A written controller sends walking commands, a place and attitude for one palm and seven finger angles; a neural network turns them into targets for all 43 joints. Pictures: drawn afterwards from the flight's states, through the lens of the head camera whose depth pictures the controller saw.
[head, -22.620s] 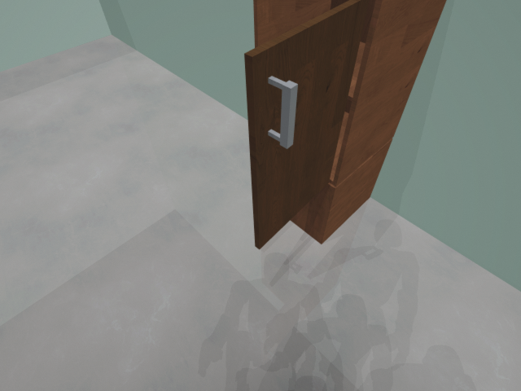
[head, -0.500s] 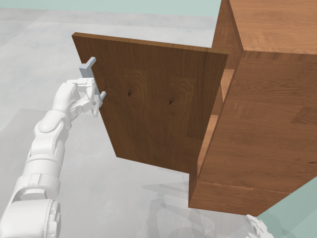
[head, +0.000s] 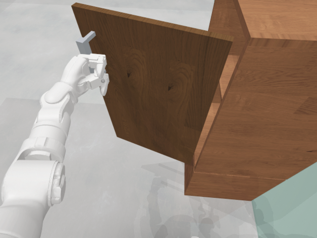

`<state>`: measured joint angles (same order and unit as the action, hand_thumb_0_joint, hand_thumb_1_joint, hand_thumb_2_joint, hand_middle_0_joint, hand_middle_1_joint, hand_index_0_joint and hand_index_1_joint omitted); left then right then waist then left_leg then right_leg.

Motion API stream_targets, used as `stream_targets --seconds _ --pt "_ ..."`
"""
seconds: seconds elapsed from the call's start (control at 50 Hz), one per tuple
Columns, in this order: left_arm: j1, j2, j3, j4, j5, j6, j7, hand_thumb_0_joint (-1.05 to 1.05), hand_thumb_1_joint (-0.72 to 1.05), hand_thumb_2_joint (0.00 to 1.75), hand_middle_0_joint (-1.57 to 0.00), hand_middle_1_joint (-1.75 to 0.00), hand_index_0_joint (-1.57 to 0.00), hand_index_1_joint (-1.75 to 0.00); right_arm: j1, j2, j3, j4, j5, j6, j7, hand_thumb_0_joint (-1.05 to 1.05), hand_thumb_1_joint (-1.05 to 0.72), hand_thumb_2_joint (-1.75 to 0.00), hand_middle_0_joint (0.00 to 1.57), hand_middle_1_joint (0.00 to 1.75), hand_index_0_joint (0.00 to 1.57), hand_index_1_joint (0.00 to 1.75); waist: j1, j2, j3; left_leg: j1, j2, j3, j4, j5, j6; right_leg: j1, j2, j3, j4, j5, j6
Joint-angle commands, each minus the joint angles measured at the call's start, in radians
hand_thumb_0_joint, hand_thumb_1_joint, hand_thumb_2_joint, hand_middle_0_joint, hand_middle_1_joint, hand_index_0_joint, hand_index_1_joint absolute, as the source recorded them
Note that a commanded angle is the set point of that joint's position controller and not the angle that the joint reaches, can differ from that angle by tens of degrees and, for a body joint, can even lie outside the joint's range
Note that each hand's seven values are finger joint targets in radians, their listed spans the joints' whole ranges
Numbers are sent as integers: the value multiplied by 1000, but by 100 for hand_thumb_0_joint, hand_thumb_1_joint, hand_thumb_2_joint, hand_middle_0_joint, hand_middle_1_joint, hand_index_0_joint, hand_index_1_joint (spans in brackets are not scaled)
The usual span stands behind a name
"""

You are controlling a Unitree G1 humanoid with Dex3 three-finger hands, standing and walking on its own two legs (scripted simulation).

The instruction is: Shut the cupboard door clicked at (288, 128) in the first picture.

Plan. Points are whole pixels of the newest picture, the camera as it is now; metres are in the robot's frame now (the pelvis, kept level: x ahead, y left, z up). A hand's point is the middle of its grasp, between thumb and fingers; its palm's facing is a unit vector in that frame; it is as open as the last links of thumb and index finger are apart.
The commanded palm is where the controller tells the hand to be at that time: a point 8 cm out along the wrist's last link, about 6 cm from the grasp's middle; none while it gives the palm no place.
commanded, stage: push the door shut along its arc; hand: left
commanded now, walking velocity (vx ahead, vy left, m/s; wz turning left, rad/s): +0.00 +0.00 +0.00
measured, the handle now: (93, 59) +0.54 +0.17 +0.15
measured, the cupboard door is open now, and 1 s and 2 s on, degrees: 72 60 59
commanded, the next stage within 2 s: pull the fist back off the door in 0.72 s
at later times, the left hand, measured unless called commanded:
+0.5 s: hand (125, 69) +0.49 +0.08 +0.15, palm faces -0.42 -0.91 -0.03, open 3.2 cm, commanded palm +0.50 +0.13 +0.15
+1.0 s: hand (135, 59) +0.53 +0.06 +0.15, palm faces -0.03 -0.99 +0.12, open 3.1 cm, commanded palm +0.51 +0.10 +0.15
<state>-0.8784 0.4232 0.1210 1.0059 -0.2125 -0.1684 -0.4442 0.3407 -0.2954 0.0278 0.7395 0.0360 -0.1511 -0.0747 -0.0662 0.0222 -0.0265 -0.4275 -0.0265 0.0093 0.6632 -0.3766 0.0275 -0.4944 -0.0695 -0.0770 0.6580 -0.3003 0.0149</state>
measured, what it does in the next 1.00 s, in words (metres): stands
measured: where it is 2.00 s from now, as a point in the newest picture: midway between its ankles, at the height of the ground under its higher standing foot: outside the picture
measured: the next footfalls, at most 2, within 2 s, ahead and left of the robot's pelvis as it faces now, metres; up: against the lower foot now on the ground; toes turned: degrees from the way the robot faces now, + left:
none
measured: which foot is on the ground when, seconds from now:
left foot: down 0.00-1.00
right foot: down 0.00-1.00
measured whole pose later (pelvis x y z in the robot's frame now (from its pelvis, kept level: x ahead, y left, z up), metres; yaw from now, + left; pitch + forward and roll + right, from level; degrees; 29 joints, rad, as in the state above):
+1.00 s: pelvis -0.01 -0.01 -0.01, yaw -1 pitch +15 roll -1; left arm -1.18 0.31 0.29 1.21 -0.14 -0.17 -0.01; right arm 0.40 -0.27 0.01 0.75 -0.01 -0.15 -0.01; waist -0.16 0.03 -0.06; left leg -0.64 0.01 0.01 0.75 -0.38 0.01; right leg -0.69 -0.03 -0.07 0.69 -0.27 0.00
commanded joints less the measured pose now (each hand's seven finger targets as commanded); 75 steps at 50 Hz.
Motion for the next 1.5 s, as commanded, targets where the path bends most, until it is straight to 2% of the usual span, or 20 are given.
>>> stream_targets --seconds 0.0,0.06,0.16,0.26,0.32,0.42,0.64,0.8,0.82,0.84,0.88,0.96,1.0,1.04,1.08,1.2,1.26,1.32,1.38,1.48 --pt "-592 85 55 -156 -29 -51 -29 0 90 90 -130 -150 -130 -150 72 -165 -54 -74 -11 -31 -12 0 -90 -90 20 30 20 30 -101 -26 -366 224 27 -72 -72 374 -10 33 63 7 -39 265 -49" --pt "-617 231 171 -118 -13 -57 -2 0 90 90 -130 -150 -130 -150 101 -172 -51 -73 -19 -15 -16 0 -90 -90 20 30 20 30 -89 -40 -382 155 25 -54 -68 380 -3 93 59 18 -29 312 -47" --pt "-512 377 279 -163 45 -113 11 0 90 90 -130 -150 -130 -150 115 -161 -57 -127 -27 5 -2 0 -90 -90 20 30 20 30 -39 12 -515 154 28 -28 -39 507 0 220 57 39 0 467 -45" --pt "-520 262 171 -142 27 -93 -54 0 90 90 -130 -150 -130 -150 108 -159 -65 -143 -13 23 -8 0 -90 -90 20 30 20 30 -79 -21 -432 124 30 -5 -50 448 11 200 64 37 -31 455 -37" --pt "-576 214 130 -182 13 -75 -84 0 90 90 -130 -150 -130 -150 114 -164 -70 -132 -12 24 -11 0 -90 -90 20 30 20 30 -98 22 -429 181 29 -6 -43 464 11 137 70 35 -43 445 -36" --pt "-652 247 158 -115 10 -54 -78 0 90 90 -130 -150 -130 -150 142 -168 -68 -97 -21 29 -18 0 -90 -90 20 30 20 30 -120 -10 -414 148 22 -4 -40 402 15 126 74 33 -49 423 -36" --pt "-824 160 48 -24 13 -57 -92 0 90 90 -130 -150 -130 -150 144 -177 -66 -52 -26 14 -19 0 -90 -90 20 30 20 30 -175 15 -398 124 15 -14 -6 297 14 4 79 33 -34 313 -40" --pt "-937 111 6 -33 5 -61 -99 0 90 90 -130 -150 -130 -150 163 -186 -70 -13 -30 -9 -21 0 -90 -90 20 30 20 30 -201 68 -469 183 22 -33 28 308 10 -97 85 19 -2 270 -42" --pt "-995 174 271 -32 -91 -35 125 0 90 90 -130 -150 -130 -150 158 -135 -48 -48 -6 -15 -17 0 -90 -90 20 30 20 30 -151 113 -464 44 25 -56 26 288 -11 -6 75 43 -38 267 -34" --pt "-926 116 205 9 -49 -20 231 0 90 90 -130 -150 -130 -150 173 -123 -42 -48 -11 -20 5 0 -90 -90 20 30 20 30 -155 82 -466 19 30 -53 -5 236 -17 27 77 38 -38 231 -23" --pt "-888 80 215 11 -22 -27 354 0 90 90 -130 -150 -130 -150 199 -125 -53 -42 -23 -23 30 0 -90 -90 20 30 20 30 -160 -26 -446 1 36 -66 -18 251 -16 27 81 21 -36 237 -15" --pt "-889 46 182 -76 144 -127 605 0 90 90 -130 -150 -130 -150 227 -113 -65 -37 -70 -17 96 0 -90 -90 20 30 20 30 -140 54 -516 44 24 -51 21 354 -22 1 82 12 0 289 -14" --pt "-829 54 146 -76 229 -175 621 0 90 90 -130 -150 -130 -150 237 -117 -74 -40 -78 -3 118 0 -90 -90 20 30 20 30 -130 77 -568 101 31 -44 25 395 -23 -8 82 19 12 300 -21" --pt "-805 56 131 -45 250 -190 595 0 90 90 -130 -150 -130 -150 232 -123 -79 -45 -74 10 123 0 -90 -90 20 30 20 30 -129 63 -566 107 35 -33 16 374 -20 9 80 28 3 303 -26" --pt "-748 111 185 -19 225 -179 549 0 90 90 -130 -150 -130 -150 234 -134 -81 -63 -60 31 113 0 -90 -90 20 30 20 30 -105 13 -577 92 35 -25 -11 367 -17 95 83 38 -7 339 -31" --pt "-621 71 235 -72 107 -153 480 0 90 90 -130 -150 -130 -150 174 -119 -75 -108 -32 44 81 0 -90 -90 20 30 20 30 -55 -58 -464 39 35 17 -64 323 -9 213 92 43 -53 382 -32" --pt "-510 88 251 -124 117 -179 495 0 90 90 -130 -150 -130 -150 172 -112 -78 -113 -35 45 80 0 -90 -90 20 30 20 30 -33 -98 -418 7 33 27 -81 311 -3 260 89 41 -60 393 -31" --pt "-397 -5 163 -185 153 -178 491 0 90 90 -130 -150 -130 -150 139 -96 -80 -130 -26 47 90 0 -90 -90 20 30 20 30 -24 -48 -376 41 34 42 -88 347 -4 228 87 40 -61 410 -35" --pt "-336 -105 76 -281 134 -132 468 0 90 90 -130 -150 -130 -150 112 -87 -87 -145 -9 53 91 0 -90 -90 20 30 20 30 -23 -4 -384 110 39 39 -98 381 -8 227 86 37 -82 408 -36" --pt "-386 -117 67 -512 65 -86 470 0 90 90 -130 -150 -130 -150 32 -79 -85 -167 7 48 60 0 -90 -90 20 30 20 30 -22 -18 -409 181 36 40 -120 358 -2 291 82 40 -114 416 -31"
